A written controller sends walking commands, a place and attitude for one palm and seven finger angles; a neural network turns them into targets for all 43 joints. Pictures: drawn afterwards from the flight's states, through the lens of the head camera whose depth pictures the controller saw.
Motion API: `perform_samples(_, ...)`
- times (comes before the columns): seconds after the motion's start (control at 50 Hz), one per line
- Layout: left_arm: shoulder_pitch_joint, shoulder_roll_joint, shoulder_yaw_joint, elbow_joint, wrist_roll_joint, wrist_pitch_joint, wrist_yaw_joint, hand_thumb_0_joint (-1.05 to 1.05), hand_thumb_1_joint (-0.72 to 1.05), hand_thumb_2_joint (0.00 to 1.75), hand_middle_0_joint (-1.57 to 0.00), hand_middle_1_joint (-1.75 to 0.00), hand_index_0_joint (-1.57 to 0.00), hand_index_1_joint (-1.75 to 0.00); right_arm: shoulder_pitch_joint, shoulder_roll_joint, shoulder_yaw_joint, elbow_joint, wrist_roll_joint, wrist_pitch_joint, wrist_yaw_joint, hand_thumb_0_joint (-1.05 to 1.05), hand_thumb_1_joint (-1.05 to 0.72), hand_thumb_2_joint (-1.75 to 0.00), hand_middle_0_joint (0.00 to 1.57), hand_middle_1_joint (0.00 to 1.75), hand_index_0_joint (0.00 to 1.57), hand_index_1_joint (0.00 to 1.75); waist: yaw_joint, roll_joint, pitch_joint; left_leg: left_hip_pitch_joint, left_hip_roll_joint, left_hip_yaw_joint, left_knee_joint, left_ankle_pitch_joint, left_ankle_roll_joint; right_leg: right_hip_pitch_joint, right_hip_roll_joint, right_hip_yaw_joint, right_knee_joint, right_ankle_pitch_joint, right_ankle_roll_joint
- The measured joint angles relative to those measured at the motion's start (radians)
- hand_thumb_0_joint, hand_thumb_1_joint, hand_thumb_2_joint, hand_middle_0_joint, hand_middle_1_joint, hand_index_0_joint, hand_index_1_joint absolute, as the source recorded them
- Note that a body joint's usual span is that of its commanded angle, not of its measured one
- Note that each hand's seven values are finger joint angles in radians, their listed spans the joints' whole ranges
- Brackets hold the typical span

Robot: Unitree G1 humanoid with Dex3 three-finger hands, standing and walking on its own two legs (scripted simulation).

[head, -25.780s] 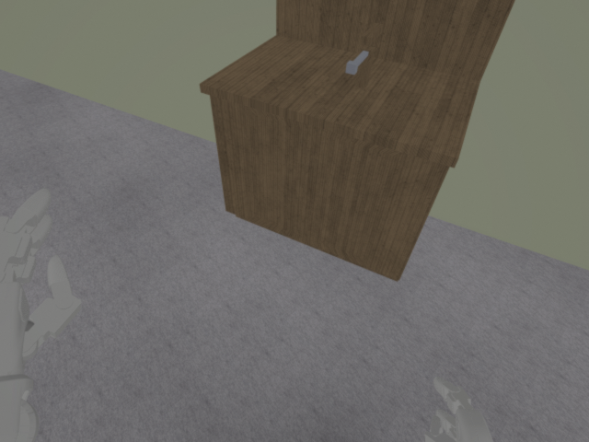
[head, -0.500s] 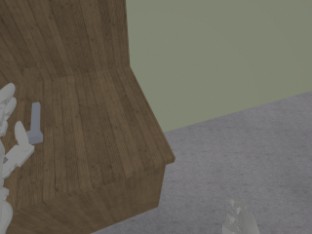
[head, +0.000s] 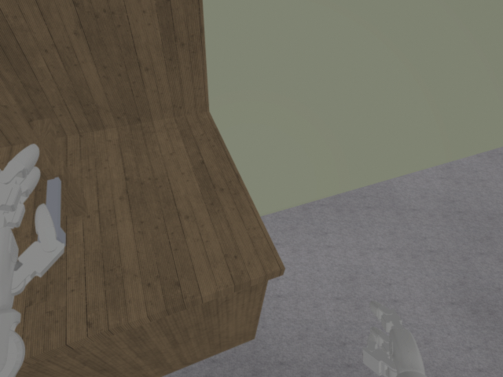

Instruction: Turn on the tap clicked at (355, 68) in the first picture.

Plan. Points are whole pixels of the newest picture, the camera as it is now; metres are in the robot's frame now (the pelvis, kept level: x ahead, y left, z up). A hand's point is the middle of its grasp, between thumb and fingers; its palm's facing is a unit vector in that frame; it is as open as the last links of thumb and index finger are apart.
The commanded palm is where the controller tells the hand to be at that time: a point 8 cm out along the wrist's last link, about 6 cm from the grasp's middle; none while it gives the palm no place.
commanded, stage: come to a stop and stand still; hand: left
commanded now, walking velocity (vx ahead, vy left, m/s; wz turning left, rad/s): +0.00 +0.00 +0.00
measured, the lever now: (52, 237) +0.29 +0.34 +0.05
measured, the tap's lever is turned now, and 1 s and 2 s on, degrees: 0 0 0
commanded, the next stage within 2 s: look again from close up in 0.12 s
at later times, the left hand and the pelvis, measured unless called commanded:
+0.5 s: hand (62, 244) +0.22 +0.25 +0.16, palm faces +0.31 -0.83 -0.46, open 7.4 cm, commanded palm +0.16 +0.29 +0.17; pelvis +0.00 +0.01 +0.00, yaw -1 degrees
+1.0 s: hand (42, 263) +0.20 +0.26 +0.16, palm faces +0.33 -0.81 -0.49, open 7.4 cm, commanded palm +0.13 +0.29 +0.17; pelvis -0.02 +0.00 -0.01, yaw +1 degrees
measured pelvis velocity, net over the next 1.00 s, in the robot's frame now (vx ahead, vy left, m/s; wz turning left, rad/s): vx -0.02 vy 0.00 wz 0.01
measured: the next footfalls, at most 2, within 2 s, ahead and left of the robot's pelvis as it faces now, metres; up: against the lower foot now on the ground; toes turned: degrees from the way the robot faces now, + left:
none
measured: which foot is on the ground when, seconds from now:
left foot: down 0.00-1.00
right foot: down 0.00-1.00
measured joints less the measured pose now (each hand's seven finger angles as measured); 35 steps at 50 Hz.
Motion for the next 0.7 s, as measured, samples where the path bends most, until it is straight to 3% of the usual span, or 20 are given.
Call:
perform_samples(0.22, -0.002, -0.016, -0.008, 0.019, -0.007, 0.015, 0.005, 0.02, 0.89, 0.9, -0.21, -0.3, -0.21, -0.3, 0.011, -0.001, 0.0, -0.001, 0.002, 0.021, -0.003, 0.01, -0.9, -0.9, 0.2, 0.3, 0.2, 0.3, 0.001, 0.008, -0.008, 0.001, 0.004, -0.003, 0.008, -0.003, 0.0, 0.009, 0.004, -0.003, -0.007, 0.005, 0.0)
perform_samples(0.28, -0.182, 0.103, 0.026, 0.114, 0.014, -0.049, -0.02, 0.02, 0.89, 0.9, -0.21, -0.3, -0.22, -0.3, 0.047, -0.006, 0.026, -0.03, 0.019, -0.009, -0.038, 0.01, -0.9, -0.9, 0.2, 0.3, 0.2, 0.3, 0.035, 0.002, 0.02, -0.035, -0.005, -0.018, 0.046, -0.008, -0.001, -0.036, -0.002, -0.017, 0.065, -0.025, -0.005)
perform_samples(0.34, -0.257, 0.141, 0.109, 0.171, -0.006, -0.08, -0.008, 0.02, 0.89, 0.9, -0.21, -0.3, -0.22, -0.3, 0.034, -0.006, 0.038, -0.005, 0.005, -0.042, 0.005, 0.01, -0.9, -0.9, 0.2, 0.3, 0.2, 0.3, 0.027, 0.013, 0.025, -0.067, 0.001, -0.017, 0.067, -0.012, -0.005, -0.069, 0.004, -0.014, 0.084, -0.025, -0.004)
perform_samples(0.4, -0.168, 0.103, 0.126, 0.114, -0.024, -0.088, -0.008, 0.02, 0.9, 0.9, -0.2, -0.3, -0.21, -0.3, 0.038, -0.012, 0.035, 0.002, 0.0, -0.06, 0.038, 0.01, -0.9, -0.89, 0.2, 0.3, 0.2, 0.3, 0.006, 0.027, 0.017, -0.073, 0.004, 0.002, 0.068, -0.017, 0.001, -0.08, 0.005, 0.006, 0.078, -0.02, -0.001)
perform_samples(0.5, 0.012, 0.027, 0.03, 0.036, -0.004, -0.092, -0.045, 0.01, 0.9, 0.9, -0.2, -0.3, -0.21, -0.3, 0.055, -0.024, 0.018, 0.022, -0.007, -0.058, 0.031, 0.01, -0.9, -0.89, 0.2, 0.3, 0.2, 0.3, -0.014, 0.025, 0.019, -0.057, -0.004, 0.025, 0.058, -0.026, 0.015, -0.067, -0.006, 0.027, 0.06, -0.019, 0.014)
perform_samples(0.58, 0.02, 0.03, 0.017, 0.06, 0.007, -0.067, -0.055, 0.01, 0.89, 0.9, -0.21, -0.3, -0.22, -0.3, 0.054, -0.029, 0.007, 0.032, -0.008, -0.041, 0.011, 0.01, -0.9, -0.89, 0.2, 0.3, 0.2, 0.3, -0.014, 0.008, 0.048, -0.051, -0.012, 0.022, 0.056, -0.026, 0.022, -0.053, -0.014, 0.022, 0.047, -0.016, 0.019)
perform_samples(0.7, -0.013, 0.05, 0.065, -0.003, -0.001, -0.043, -0.032, 0.02, 0.89, 0.9, -0.21, -0.3, -0.22, -0.3, 0.032, -0.026, 0.001, 0.013, -0.002, -0.047, 0.007, 0.01, -0.9, -0.9, 0.2, 0.3, 0.2, 0.3, -0.011, -0.012, 0.087, -0.054, -0.024, 0.012, 0.055, -0.021, 0.03, -0.044, -0.024, 0.01, 0.035, -0.01, 0.024)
